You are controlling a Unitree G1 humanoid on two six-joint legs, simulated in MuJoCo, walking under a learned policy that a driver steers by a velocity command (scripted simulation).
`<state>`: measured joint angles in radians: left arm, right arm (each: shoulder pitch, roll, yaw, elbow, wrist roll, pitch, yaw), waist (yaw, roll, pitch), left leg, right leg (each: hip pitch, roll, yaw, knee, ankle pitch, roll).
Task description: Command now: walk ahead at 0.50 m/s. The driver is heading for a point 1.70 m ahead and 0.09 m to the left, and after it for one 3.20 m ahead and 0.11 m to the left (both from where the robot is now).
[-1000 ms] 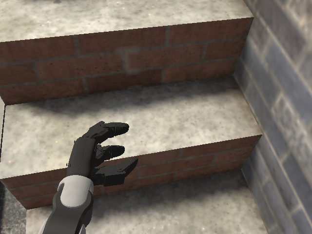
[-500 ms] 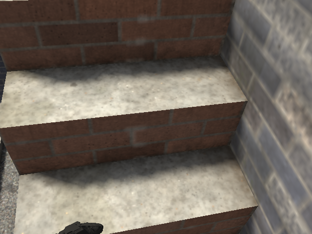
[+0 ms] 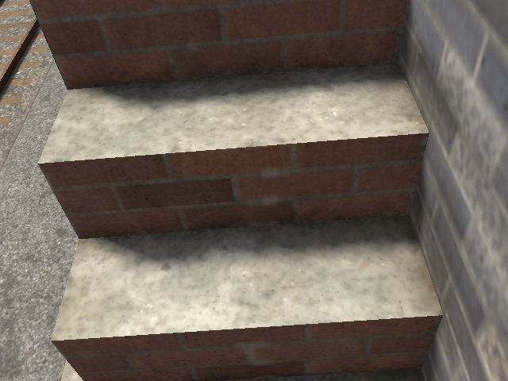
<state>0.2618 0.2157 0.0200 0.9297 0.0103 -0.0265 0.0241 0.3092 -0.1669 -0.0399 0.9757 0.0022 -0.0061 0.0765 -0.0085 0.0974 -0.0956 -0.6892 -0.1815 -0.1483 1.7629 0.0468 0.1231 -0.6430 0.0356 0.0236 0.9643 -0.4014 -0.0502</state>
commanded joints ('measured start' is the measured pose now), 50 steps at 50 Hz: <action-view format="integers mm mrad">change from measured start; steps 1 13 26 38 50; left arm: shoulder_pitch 59 326 -64 -169 34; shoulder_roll -130 28 -62 -93 23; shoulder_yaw -40 -31 32 12 -7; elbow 43 186 -70 -301 -260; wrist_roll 49 101 18 -9 -84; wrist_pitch -63 -79 -101 17 76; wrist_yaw -131 -156 3 59 68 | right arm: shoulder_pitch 45 -322 -10 62 184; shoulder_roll -37 -71 -205 -125 -331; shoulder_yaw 21 113 -26 -16 -46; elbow -122 -331 -175 21 37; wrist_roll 24 8 -48 -41 74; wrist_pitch -11 37 1 -175 -149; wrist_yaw -22 -33 -62 -45 -119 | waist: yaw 1 64 -185 39 216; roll -251 -175 136 -88 272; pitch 78 96 -201 242 -165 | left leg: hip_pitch -531 -1091 356 435 701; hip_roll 56 369 480 450 472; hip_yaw -126 129 -723 -67 257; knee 286 421 -1293 -1421 -1257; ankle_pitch -84 -161 -1061 -313 1803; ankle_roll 116 30 102 -107 52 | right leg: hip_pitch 267 348 -253 -829 235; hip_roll -134 -311 -15 128 105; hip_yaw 245 283 200 146 -220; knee -440 -702 985 1636 282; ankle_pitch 57 -139 441 268 -228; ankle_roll -143 -158 -89 -13 -88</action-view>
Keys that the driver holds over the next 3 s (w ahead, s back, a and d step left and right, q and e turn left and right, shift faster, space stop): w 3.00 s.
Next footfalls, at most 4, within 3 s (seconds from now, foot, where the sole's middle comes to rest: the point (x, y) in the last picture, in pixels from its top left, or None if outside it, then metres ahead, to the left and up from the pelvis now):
0.44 left None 0.31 0.20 -0.50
1.02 right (261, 277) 0.55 0.04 -0.29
1.52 left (117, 123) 0.77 0.29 -0.07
2.10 right None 0.99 -0.10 0.14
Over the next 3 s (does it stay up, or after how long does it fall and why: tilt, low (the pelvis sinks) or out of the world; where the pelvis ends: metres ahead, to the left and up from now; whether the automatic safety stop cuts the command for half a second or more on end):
stays up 1.20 0.04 1.11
